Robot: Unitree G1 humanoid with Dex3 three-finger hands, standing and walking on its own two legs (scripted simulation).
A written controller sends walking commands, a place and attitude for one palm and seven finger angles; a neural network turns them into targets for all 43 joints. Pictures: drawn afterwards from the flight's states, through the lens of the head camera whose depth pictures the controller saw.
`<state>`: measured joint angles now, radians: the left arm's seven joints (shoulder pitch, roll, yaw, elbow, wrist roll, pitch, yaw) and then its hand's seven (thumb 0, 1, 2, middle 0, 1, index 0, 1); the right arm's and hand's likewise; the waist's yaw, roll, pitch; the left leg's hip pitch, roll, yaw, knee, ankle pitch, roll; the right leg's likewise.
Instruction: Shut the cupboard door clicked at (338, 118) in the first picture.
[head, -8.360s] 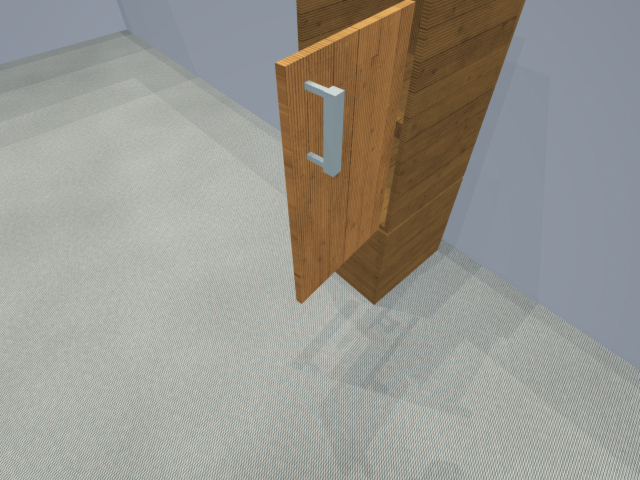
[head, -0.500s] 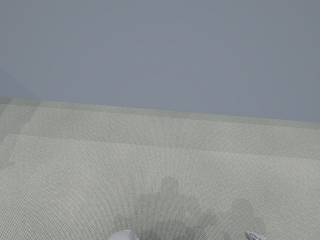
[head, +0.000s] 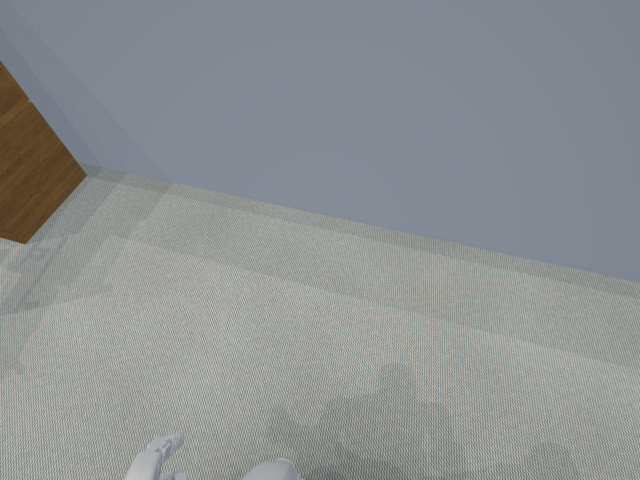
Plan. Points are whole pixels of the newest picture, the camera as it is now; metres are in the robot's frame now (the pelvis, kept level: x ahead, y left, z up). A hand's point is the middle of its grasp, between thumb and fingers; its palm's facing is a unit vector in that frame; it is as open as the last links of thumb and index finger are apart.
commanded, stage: walk to a spot facing it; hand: left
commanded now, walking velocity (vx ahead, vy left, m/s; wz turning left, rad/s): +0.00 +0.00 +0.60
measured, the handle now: out of the picture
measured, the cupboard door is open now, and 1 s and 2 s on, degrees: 97 97 97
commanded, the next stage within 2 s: turn to face it in 1.98 s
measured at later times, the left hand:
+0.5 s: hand out of the picture -0.06 +0.23 -0.18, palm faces +0.41 -0.89 -0.22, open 7.4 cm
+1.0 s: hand (127, 348) +0.32 +0.35 -0.16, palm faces +0.38 -0.91 -0.17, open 7.4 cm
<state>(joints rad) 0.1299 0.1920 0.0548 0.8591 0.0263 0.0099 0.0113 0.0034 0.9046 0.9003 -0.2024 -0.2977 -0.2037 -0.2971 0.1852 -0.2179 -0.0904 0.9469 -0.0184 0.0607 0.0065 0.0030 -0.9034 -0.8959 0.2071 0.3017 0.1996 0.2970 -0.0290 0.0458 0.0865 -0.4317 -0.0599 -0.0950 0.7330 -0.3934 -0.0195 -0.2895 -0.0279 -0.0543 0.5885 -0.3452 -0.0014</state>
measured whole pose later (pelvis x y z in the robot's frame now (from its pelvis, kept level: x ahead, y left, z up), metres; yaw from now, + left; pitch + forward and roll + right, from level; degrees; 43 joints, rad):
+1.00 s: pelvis +0.27 +0.14 -0.01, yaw +28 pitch +2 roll +1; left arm 0.07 0.16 0.04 0.94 0.03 -0.03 -0.04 0.01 0.91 0.90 -0.20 -0.30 -0.20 -0.30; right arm 0.50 -0.12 -0.03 1.15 -0.03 -0.06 -0.02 0.00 -0.91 -0.90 0.21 0.30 0.20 0.30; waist -0.08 0.00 0.06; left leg 0.06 -0.03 0.02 0.39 -0.46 0.03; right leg -0.45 -0.06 -0.11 0.61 -0.19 -0.01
